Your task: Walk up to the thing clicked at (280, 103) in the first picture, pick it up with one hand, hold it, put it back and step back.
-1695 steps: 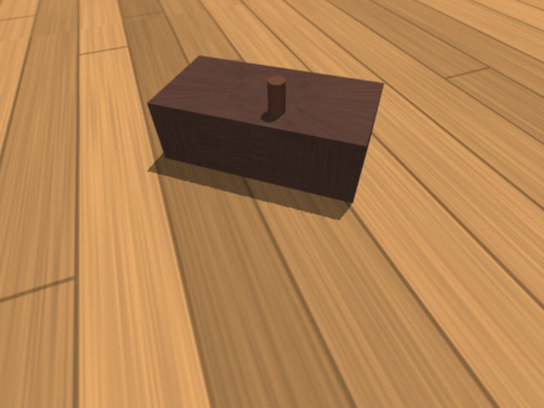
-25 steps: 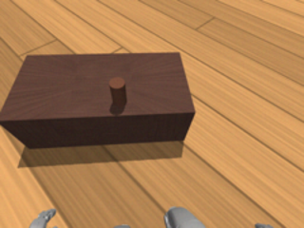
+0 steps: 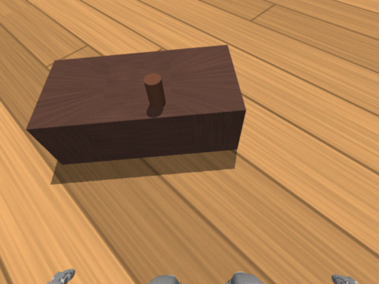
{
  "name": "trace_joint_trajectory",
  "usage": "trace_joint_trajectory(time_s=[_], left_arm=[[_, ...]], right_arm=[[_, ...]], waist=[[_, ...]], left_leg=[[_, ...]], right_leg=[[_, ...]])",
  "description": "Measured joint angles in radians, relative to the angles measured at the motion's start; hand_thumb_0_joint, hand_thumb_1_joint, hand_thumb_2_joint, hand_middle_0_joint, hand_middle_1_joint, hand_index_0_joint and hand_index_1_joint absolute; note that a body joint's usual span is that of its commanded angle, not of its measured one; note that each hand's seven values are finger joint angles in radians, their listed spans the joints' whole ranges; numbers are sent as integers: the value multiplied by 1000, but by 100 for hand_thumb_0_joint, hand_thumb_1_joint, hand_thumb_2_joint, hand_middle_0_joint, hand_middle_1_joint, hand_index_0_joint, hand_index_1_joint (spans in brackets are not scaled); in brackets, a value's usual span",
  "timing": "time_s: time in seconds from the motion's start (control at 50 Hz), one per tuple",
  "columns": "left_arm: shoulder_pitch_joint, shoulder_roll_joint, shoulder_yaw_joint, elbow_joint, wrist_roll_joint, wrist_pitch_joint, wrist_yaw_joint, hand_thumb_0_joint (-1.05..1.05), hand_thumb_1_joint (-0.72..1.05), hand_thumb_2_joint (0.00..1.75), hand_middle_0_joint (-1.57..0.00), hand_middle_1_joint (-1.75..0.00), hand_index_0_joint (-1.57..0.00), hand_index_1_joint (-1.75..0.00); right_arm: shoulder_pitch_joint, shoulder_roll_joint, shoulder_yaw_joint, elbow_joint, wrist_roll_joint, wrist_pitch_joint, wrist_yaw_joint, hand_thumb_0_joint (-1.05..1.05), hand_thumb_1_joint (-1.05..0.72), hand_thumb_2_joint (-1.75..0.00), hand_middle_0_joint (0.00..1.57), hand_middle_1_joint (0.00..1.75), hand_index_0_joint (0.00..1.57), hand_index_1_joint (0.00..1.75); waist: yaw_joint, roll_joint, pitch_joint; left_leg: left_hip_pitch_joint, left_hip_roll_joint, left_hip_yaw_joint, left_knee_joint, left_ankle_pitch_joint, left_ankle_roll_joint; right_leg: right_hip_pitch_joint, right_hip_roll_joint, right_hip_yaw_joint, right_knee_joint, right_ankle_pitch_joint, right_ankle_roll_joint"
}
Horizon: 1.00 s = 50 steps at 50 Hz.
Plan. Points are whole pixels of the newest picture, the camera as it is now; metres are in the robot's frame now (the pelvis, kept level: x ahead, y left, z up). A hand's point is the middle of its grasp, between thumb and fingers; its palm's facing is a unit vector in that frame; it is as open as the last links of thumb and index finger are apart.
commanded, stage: step back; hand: left
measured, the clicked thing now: (155, 91) +0.96 +0.19 -0.32
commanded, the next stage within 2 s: stand in 1.36 s
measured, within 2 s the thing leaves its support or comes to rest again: neither
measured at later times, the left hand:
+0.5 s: hand out of the picture -0.10 +0.24 -0.15, palm faces -0.05 -0.92 -0.39, open 7.4 cm
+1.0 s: hand out of the picture -0.05 +0.24 -0.14, palm faces +0.02 -0.92 -0.39, open 7.4 cm
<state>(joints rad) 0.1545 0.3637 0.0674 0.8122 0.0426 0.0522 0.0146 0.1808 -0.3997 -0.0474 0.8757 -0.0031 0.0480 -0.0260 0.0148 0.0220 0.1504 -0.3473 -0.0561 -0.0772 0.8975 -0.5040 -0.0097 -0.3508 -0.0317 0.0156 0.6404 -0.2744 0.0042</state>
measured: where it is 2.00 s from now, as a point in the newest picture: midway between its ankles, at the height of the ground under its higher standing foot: outside the picture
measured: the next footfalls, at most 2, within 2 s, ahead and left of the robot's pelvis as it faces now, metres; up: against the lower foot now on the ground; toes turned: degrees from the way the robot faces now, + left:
left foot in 0.04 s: +0.00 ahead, +0.12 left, +0.00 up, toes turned +0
right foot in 0.40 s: -0.14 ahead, -0.15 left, +0.00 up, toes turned -1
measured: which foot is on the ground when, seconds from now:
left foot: up 0.00-0.02, down 0.04-0.42, up 0.44-0.68, down 0.70-1.00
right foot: down 0.00-0.08, up 0.10-0.38, down 0.40-0.74, up 0.76-0.94, down 0.96-1.00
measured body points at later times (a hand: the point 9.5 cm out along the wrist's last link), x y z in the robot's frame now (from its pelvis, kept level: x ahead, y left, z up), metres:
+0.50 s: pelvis -0.14 -0.03 +0.00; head -0.12 -0.04 +0.45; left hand -0.09 +0.28 -0.12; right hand -0.04 -0.35 -0.12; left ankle -0.07 +0.11 -0.70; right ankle -0.18 -0.14 -0.73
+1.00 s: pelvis -0.14 -0.03 +0.00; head -0.13 -0.04 +0.45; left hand -0.05 +0.29 -0.11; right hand -0.07 -0.34 -0.13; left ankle -0.14 +0.10 -0.72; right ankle -0.10 -0.16 -0.73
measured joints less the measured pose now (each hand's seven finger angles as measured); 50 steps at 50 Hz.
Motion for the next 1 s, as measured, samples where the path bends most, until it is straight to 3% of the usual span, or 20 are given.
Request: trace_joint_trajectory(time_s=[0.04,0.08,0.12,0.16,0.2,0.24,0.28,0.34,0.38,0.4,0.44,0.48,0.5,0.58,0.68,0.72,0.74,0.84,0.94,1.0], left_arm=[[-33,15,0,-27,-7,4,3,1,90,90,-20,-30,-20,-30],[-71,41,5,-36,-16,14,5,1,90,90,-20,-30,-20,-30],[-76,41,7,-29,-22,25,11,0,90,90,-20,-30,-20,-30],[-69,31,0,-8,-23,36,9,0,90,90,-20,-30,-20,-30],[-52,30,-2,5,-31,40,1,0,90,90,-20,-30,-20,-30],[-29,32,2,11,-32,36,-8,0,90,90,-20,-30,-20,-30],[-9,33,5,23,-28,28,-13,0,90,90,-20,-30,-20,-30],[27,37,3,50,-22,8,-21,0,90,90,-20,-30,-20,-30],[53,39,0,78,-20,-9,-24,0,90,90,-20,-30,-20,-30],[57,27,2,100,-17,-19,-22,0,90,90,-20,-30,-20,-30],[71,-5,-1,132,-4,-29,-23,1,90,90,-20,-30,-20,-30],[104,-11,-8,141,4,-31,-27,1,90,90,-20,-30,-20,-30],[116,-12,-8,147,5,-30,-27,1,90,90,-20,-30,-20,-30],[114,-24,-8,157,1,-42,-22,1,90,90,-20,-30,-20,-30],[79,-6,-4,127,-3,-61,-24,1,90,90,-20,-30,-20,-30],[58,12,-4,120,-9,-56,-22,1,90,90,-20,-30,-20,-30],[53,21,-3,119,-13,-52,-20,1,90,90,-20,-30,-20,-30],[36,27,-14,138,-24,-33,-23,1,90,90,-20,-30,-20,-30],[24,42,-8,145,-29,-53,-32,1,90,90,-20,-30,-20,-30],[8,23,-6,166,-26,-71,-21,1,90,90,-20,-30,-20,-30]], right_arm=[[9,6,0,4,-8,-8,2,0,-90,-90,20,30,20,30],[-6,40,-2,22,-19,-12,3,0,-90,-90,20,30,20,30],[-10,57,9,21,-28,-6,16,0,-90,-90,20,30,20,30],[-7,58,15,16,-31,-8,22,0,-90,-90,20,30,20,30],[-9,61,18,12,-36,-8,19,0,-90,-90,20,30,20,30],[-18,58,16,3,-35,-11,18,0,-90,-90,20,30,21,30],[-30,50,10,-8,-33,-18,19,0,-90,-90,20,30,21,30],[-56,36,1,-26,-34,-23,24,0,-90,-90,20,30,21,30],[-74,24,-2,-35,-36,-19,29,0,-90,-90,20,30,21,30],[-84,11,-6,-35,-35,-16,29,0,-90,-90,20,30,21,30],[-79,-9,-16,-22,-31,-6,24,0,-90,-90,20,30,20,30],[-46,-2,-18,4,-26,2,20,0,-90,-90,20,30,20,30],[-33,-1,-16,18,-21,3,22,0,-90,-90,20,30,20,30],[21,-14,-15,60,-11,-8,25,0,-90,-90,20,30,20,30],[62,1,-10,104,-21,-22,35,0,-90,-90,20,30,20,30],[58,23,-12,118,-23,-37,36,1,-90,-90,20,30,20,30],[50,38,-12,120,-26,-45,36,1,-90,-90,20,30,20,30],[58,62,-5,99,-30,-71,43,0,-90,-90,20,30,20,30],[43,62,2,93,-30,-66,43,0,-90,-90,20,30,20,30],[24,41,3,99,-17,-44,38,0,-90,-90,20,30,20,30]], waist=[[-10,-6,18],[3,-77,61],[11,-91,67],[-14,-58,53],[-13,-53,28],[-3,-56,8],[3,-59,0],[16,-63,-8],[21,-61,-16],[20,-34,-12],[2,32,-10],[29,15,-52],[39,3,-67],[24,17,-86],[14,17,-78],[14,-18,-57],[20,-44,-45],[-8,-32,-65],[-17,-47,-72],[-18,-8,-64]], left_leg=[[78,26,36,-198,83,5],[104,-12,73,-256,150,21],[90,-3,84,-244,163,29],[72,32,54,-246,183,33],[60,55,53,-282,220,30],[43,72,63,-308,251,25],[25,82,71,-319,273,23],[-7,96,99,-304,286,24],[-35,111,119,-268,281,16],[-50,131,112,-237,273,13],[-71,138,40,-173,179,29],[-89,77,3,-97,65,15],[-91,53,-2,-55,54,11],[-66,20,-28,-1,84,6],[49,49,39,-207,65,2],[100,26,65,-319,207,10],[116,10,82,-335,229,15],[133,37,68,-348,219,34],[145,51,71,-349,211,11],[123,86,51,-266,161,-6]], right_leg=[[-38,-9,-24,49,-5,7],[-69,-47,11,109,-7,2],[-103,2,64,214,-166,-11],[-126,75,80,376,-258,-14],[-138,121,114,508,-251,-17],[-121,134,132,558,-226,-12],[-65,116,128,497,-210,1],[47,63,93,264,-219,10],[134,36,62,59,-195,1],[163,50,48,-5,-152,-4],[181,90,14,-21,-124,-13],[159,72,36,-5,-124,-27],[154,60,49,-6,-121,-31],[160,34,23,-46,-93,-16],[147,11,-25,-30,-102,-6],[137,-20,-23,11,-123,5],[124,-36,-4,49,-126,-2],[32,14,5,231,-261,-31],[35,-7,-6,72,-139,-24],[86,22,-32,-53,24,-9]])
